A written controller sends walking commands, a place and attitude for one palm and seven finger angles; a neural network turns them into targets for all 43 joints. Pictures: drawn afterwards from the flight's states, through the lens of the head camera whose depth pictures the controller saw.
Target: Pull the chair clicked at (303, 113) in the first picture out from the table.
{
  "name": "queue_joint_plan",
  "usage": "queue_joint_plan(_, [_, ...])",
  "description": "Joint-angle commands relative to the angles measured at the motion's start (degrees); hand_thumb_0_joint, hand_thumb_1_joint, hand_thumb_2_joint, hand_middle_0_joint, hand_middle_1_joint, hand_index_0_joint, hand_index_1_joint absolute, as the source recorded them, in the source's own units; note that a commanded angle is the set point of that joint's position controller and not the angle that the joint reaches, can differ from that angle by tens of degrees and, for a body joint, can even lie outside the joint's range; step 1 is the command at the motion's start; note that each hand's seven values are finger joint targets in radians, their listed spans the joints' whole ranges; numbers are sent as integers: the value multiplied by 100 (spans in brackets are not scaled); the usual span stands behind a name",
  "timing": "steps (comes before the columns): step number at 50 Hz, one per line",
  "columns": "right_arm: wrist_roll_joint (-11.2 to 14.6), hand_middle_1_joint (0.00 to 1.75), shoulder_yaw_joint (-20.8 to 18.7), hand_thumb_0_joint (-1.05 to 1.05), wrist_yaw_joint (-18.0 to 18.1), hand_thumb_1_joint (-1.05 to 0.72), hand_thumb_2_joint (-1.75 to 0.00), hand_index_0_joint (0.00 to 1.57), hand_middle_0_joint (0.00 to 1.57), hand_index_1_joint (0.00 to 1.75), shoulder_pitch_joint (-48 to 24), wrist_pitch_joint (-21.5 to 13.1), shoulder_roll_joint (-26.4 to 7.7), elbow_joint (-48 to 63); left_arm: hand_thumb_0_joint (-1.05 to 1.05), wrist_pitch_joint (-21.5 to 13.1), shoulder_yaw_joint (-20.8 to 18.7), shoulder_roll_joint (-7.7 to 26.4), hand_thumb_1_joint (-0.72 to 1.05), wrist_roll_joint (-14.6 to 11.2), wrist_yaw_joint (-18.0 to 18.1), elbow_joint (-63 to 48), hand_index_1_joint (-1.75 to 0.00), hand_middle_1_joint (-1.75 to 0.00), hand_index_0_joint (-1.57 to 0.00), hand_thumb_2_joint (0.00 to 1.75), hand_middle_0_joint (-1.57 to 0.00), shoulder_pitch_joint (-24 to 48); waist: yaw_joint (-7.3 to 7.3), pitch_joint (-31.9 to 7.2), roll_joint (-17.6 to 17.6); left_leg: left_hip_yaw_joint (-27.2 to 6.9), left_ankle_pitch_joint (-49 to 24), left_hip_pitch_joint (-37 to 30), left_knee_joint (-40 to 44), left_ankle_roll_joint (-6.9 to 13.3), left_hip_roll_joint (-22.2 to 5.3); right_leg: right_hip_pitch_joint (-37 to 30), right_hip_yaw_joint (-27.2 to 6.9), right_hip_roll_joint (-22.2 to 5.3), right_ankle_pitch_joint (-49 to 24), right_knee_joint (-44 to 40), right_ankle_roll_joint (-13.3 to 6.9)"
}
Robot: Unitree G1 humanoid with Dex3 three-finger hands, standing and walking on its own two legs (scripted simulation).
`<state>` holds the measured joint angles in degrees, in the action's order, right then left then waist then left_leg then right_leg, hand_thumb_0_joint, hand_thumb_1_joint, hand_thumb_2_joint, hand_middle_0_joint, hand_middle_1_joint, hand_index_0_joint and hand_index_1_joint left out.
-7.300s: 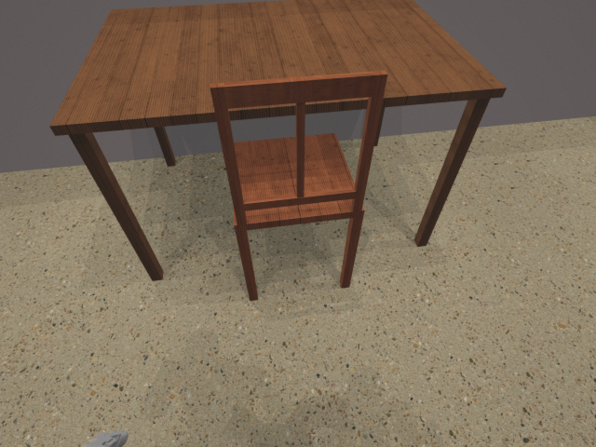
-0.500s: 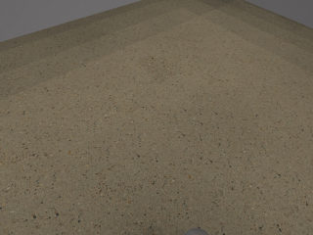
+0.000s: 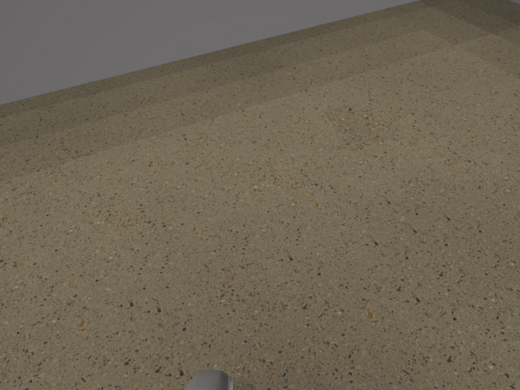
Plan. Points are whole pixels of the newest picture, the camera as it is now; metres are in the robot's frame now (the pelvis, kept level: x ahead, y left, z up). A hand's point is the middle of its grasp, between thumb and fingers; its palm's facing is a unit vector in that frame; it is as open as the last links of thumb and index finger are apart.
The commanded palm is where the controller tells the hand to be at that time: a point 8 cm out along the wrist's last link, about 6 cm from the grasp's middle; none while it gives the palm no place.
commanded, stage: turn to face it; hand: left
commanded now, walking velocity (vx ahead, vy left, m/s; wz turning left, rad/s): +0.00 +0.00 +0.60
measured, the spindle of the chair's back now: out of the picture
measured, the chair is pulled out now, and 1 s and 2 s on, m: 0.00 0.00 0.00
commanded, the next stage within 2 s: none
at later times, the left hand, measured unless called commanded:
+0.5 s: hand out of the picture +0.02 +0.29 -0.16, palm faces +0.32 -0.91 -0.27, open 7.4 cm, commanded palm none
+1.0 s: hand out of the picture -0.07 +0.22 -0.15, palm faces +0.58 -0.77 -0.27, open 7.4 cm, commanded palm none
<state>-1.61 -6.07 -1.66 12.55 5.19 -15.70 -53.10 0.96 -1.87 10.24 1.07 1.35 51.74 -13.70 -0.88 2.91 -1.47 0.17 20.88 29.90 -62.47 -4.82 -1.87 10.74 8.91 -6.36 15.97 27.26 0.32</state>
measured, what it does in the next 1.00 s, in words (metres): steps on the spot, turning left: left foot, then right foot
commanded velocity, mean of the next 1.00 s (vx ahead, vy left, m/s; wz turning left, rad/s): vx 0.00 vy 0.00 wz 0.60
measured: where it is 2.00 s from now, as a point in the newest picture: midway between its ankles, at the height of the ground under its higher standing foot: outside the picture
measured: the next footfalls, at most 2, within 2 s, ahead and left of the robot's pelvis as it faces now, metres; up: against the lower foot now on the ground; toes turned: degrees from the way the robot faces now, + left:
left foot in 0.20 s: +0.01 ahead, +0.16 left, +0.00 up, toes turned +13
right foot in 0.66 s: +0.09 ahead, -0.06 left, +0.00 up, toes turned +21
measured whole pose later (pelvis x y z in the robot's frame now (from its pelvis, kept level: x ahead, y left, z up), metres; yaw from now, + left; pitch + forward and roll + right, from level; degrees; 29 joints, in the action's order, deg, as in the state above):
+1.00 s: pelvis -0.01 +0.02 +0.00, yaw +36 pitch -1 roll +1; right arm -1.3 -5.4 -1.7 11.8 5.8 -16.2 -54.6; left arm 0.9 -1.5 10.5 1.3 1.1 50.6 -13.4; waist -0.6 4.6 -1.4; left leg 0.6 22.7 25.7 -58.4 -4.9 -3.2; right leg 11.2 12.6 -7.9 15.2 28.3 0.5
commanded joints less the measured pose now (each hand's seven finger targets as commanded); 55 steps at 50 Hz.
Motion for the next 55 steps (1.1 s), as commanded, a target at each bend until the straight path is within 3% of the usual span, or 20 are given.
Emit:
queue_joint_plan(1, [60, 30, 39, 0, -34, -90, -90, 20, 20, 30, -871, -194, -199, 661, 0, -123, -357, 1333, 90, 73, 49, -303, -30, -30, -20, 90, -20, -349, 389, -164, 1374, 323, 418, 185, 965, -43, -35, -700, -711, -1411, -2307, -667, -666])
queue_joint_plan(5, [106, 30, 101, 0, -21, -90, -90, 20, 20, 30, -841, -276, -194, 679, 0, -73, -433, 1499, 90, 95, 25, -256, -30, -30, -20, 90, -20, -316, 432, -395, 1650, 608, 517, -576, 2103, 101, 75, -727, -485, -1505, -2858, -240, -605])
queue_joint_plan(7, [97, 30, 82, 0, 3, -90, -90, 20, 20, 30, -443, -329, -292, 597, 0, -47, -464, 1525, 90, 51, 10, -251, -30, -30, -20, 90, -20, -207, 217, -631, 1531, 690, -197, -1199, 3110, 172, 121, -659, -125, -1428, -2806, 307, -348])
queue_joint_plan(8, [84, 30, 33, 0, 4, -90, -90, 20, 20, 30, -104, -374, -499, 492, 0, -24, -459, 1470, 90, -5, -6, -267, -30, -30, -20, 90, -20, -179, 25, -882, 1043, 536, -1069, -2010, 3907, 240, 75, -302, 78, -1298, -2473, 1012, -92])
queue_joint_plan(9, [46, 30, -123, 0, 42, -90, -90, 20, 20, 30, 272, -447, -1109, 445, 0, -5, -433, 1189, 90, -49, -32, -404, -30, -30, -20, 90, -20, -209, -202, -1267, -396, -870, -2563, -3226, 4177, 690, -1014, 991, 283, -762, -843, 2274, 303])
queue_joint_plan(10, [103, 30, -248, 0, 93, -90, -90, 20, 20, 30, 627, -441, -1614, 396, 0, 6, -280, 843, 90, -35, -53, -676, -30, -30, -20, 90, -20, 172, -420, -1266, -1627, -2211, -5093, -3729, 4000, 1307, -2171, 2430, -63, -176, 2186, 3296, 600])
queue_joint_plan(11, [98, 30, -218, 0, 116, -90, -90, 20, 20, 30, 810, -399, -1549, 271, 0, 61, -300, 941, 90, -1, -19, -723, -30, -30, -20, 90, -20, 360, -456, -1262, -1146, -1833, -5310, -3540, 3818, 1648, -2289, 2490, -535, -252, 2098, 3817, 501])
queue_joint_plan(14, [44, 30, -57, 0, 234, -90, -90, 20, 20, 30, -94, -430, -999, 454, 0, 90, -366, 968, 90, -2, -47, -487, -30, -30, -20, 90, -20, 518, -154, -464, -1055, -1290, -3852, -2311, 4078, 1347, -1350, 2344, -862, -195, 1026, 4114, 505])
queue_joint_plan(16, [52, 30, -9, 0, 232, -90, -90, 20, 20, 30, -347, -463, -896, 546, 0, 86, -371, 960, 90, -1, -95, -370, -30, -30, -20, 90, -20, 276, 9, -478, -859, -1037, -3593, -2216, 4128, 1220, -1071, 2175, -780, -95, 674, 4012, 552])
queue_joint_plan(25, [18, 30, -67, 0, 223, -90, -90, 20, 20, 30, 70, -422, -928, 475, 0, 77, -314, 885, 90, -31, -28, -662, -30, -30, -20, 90, -20, 788, -150, -489, -664, -1988, -3011, -2316, 4163, 1509, -1093, 1924, -928, 226, 859, 2602, 572])
queue_joint_plan(30, [21, 30, -108, 0, 211, -90, -90, 20, 20, 30, -217, -376, -934, 559, 0, -17, -295, 844, 90, -90, 3, -655, -30, -30, -20, 90, -20, 336, 103, -677, -772, -2249, -3331, -1665, 3657, 1341, -804, 508, -830, 561, 384, 814, 447])
queue_joint_plan(31, [50, 30, -100, 0, 202, -90, -90, 20, 20, 30, -270, -374, -875, 576, 0, -66, -314, 888, 90, -95, 11, -599, -30, -30, -20, 90, -20, 119, 223, -748, -570, -2158, -2967, -1364, 3427, 1155, -620, -63, -794, 512, -210, 29, 437])
queue_joint_plan(32, [103, 30, -85, 0, 175, -90, -90, 20, 20, 30, -210, -380, -650, 603, 0, -131, -368, 1131, 90, -62, 37, -562, -30, -30, -20, 90, -20, -101, 322, -882, 6, -1929, -1867, -688, 2984, 828, -283, -962, -1188, 33, -694, -736, 357])
queue_joint_plan(33, [150, 30, -14, 0, 153, -90, -90, 20, 20, 30, 6, -392, -208, 685, 0, -180, -482, 1723, 90, 35, 86, -583, -30, -30, -20, 90, -20, -139, 318, -1005, 1814, -777, 509, 422, 1654, 305, 565, -1750, -2772, -1635, -1192, -1140, -232])
queue_joint_plan(34, [73, 30, -69, 0, 169, -90, -90, 20, 20, 30, -67, -367, -456, 748, 0, -131, -455, 1835, 90, 9, 82, -648, -30, -30, -20, 90, -20, -151, 340, -933, 1725, -525, 1518, 451, 440, 209, 541, -1000, -3122, -2379, -1635, -1098, -808])
queue_joint_plan(35, [59, 30, -107, 0, 142, -90, -90, 20, 20, 30, -45, -317, -510, 729, 0, -98, -404, 1658, 90, 1, 89, -742, -30, -30, -20, 90, -20, 133, 193, -626, 1027, -649, 1197, 315, -251, 230, 360, -358, -2653, -2231, -1329, -1135, -936])
queue_joint_plan(37, [24, 30, -112, 0, 67, -90, -90, 20, 20, 30, 23, -192, -484, 431, 0, -121, -327, 1264, 90, -21, 67, -794, -30, -30, -20, 90, -20, 659, -47, -174, 1221, -477, 466, 326, -855, 159, 125, 91, -1896, -1483, -724, -1185, -638])
queue_joint_plan(39, [16, 30, -76, 0, 4, -90, -90, 20, 20, 30, 95, -171, -388, 343, 0, -152, -248, 1048, 90, -23, 41, -794, -30, -30, -20, 90, -20, 637, -73, -52, 1136, -270, -29, 357, -976, 69, 78, 70, -1176, -1118, -1125, -1062, -484])
queue_joint_plan(52, [109, 30, 119, 0, -24, -90, -90, 20, 20, 30, -705, -260, -207, 556, 0, -68, -431, 1489, 90, 94, 37, -402, -30, -30, -20, 90, -20, -191, 383, -417, 1495, 497, 538, -582, 1797, 103, -25, -601, -388, -1620, -2258, -441, -714])
queue_joint_plan(55, [93, 30, 85, 0, -1, -90, -90, 20, 20, 30, -193, -352, -390, 484, 0, -16, -458, 1468, 90, 30, -1, -335, -30, -30, -20, 90, -20, -111, 97, -737, 1068, 548, -582, -1682, 3437, 222, 56, -290, 89, -1461, -2098, 550, -265])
